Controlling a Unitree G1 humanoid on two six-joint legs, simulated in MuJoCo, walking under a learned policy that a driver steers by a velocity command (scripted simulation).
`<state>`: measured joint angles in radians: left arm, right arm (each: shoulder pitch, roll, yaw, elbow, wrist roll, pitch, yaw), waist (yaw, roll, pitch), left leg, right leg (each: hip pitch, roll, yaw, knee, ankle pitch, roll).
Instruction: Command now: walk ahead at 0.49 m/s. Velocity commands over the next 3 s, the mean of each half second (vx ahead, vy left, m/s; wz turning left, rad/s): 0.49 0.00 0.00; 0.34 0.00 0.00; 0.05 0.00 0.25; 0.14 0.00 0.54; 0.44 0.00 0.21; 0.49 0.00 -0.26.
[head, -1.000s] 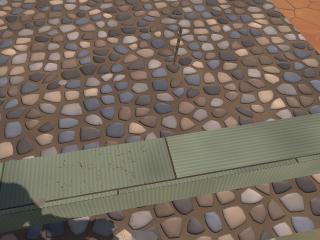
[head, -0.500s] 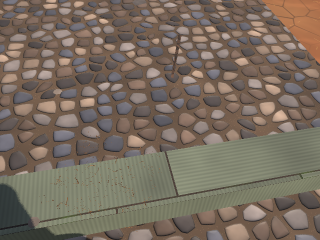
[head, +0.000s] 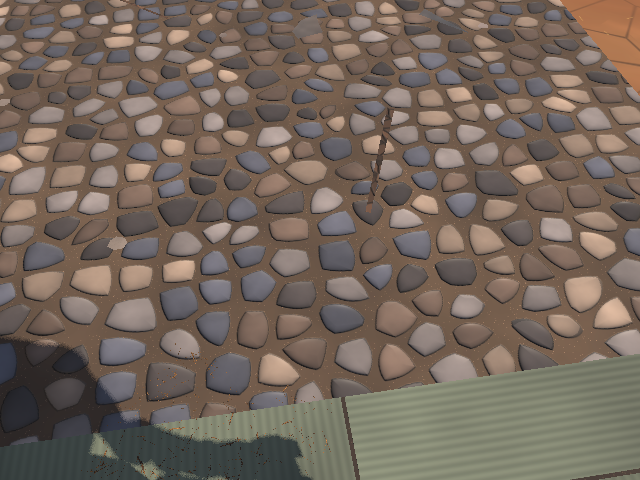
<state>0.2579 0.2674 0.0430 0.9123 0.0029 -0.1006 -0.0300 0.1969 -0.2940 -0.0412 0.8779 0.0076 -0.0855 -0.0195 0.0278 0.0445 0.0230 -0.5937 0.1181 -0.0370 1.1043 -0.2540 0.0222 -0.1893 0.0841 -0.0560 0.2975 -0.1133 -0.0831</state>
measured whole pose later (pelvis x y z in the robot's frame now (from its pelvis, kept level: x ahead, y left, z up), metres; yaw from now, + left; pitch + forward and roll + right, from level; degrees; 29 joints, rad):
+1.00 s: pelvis +0.46 +0.00 +0.12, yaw +0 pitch +4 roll +0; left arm 0.32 0.20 -0.02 0.97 0.06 -0.14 -0.05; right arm 0.16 -0.23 -0.04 0.81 -0.03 -0.11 0.06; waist -0.01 0.02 -0.04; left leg -0.86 0.07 -0.17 1.41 -0.12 -0.03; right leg -0.38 0.07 -0.15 0.53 -0.23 -0.12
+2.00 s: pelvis +0.49 +0.03 +0.13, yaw +26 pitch +4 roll +1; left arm 0.42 0.23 0.00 0.87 0.05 -0.13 0.00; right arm 0.25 -0.27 -0.05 0.69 -0.05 -0.06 0.05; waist 0.09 -0.01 -0.07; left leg -0.87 -0.06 -0.11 1.49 -0.14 -0.05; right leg -0.16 -0.03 -0.07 0.46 -0.37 -0.03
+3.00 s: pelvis +0.92 +0.34 +0.13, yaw +20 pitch +2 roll -1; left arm 0.23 0.27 0.07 0.80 -0.01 -0.06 -0.01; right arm 0.21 -0.27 -0.05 0.75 -0.01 -0.13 -0.01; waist 0.02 0.02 0.02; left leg -0.52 0.04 -0.07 1.23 -0.33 -0.01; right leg -0.35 0.14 0.02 0.41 -0.10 -0.12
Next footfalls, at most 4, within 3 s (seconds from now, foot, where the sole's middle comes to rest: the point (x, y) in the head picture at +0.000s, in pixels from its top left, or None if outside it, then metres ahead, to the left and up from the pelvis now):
0.30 left None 0.23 0.15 -0.78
0.72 right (371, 439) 0.53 -0.04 -0.64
1.18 left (257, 411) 0.58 0.18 -0.64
1.82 right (393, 458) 0.50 -0.08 -0.64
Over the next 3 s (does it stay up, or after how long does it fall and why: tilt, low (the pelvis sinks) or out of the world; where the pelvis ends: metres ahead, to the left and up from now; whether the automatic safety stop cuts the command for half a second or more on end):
stays up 0.92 0.34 0.13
